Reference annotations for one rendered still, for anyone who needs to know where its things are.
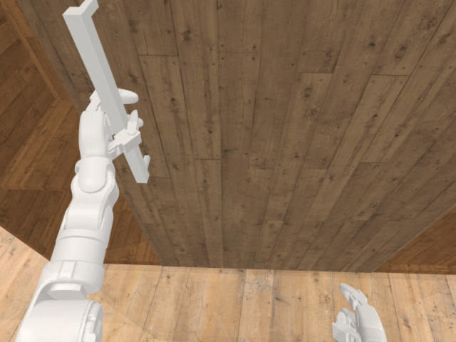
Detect robot left upper arm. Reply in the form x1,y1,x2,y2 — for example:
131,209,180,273
19,299,103,342

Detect wardrobe door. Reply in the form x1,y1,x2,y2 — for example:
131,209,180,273
17,0,456,273
384,207,456,266

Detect robot right hand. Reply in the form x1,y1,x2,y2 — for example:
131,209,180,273
332,283,387,342

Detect handle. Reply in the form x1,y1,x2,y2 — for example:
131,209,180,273
62,0,150,183

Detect robot left hand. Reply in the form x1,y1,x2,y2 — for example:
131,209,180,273
78,88,143,161

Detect left robot forearm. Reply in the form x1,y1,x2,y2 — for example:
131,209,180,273
14,156,119,342

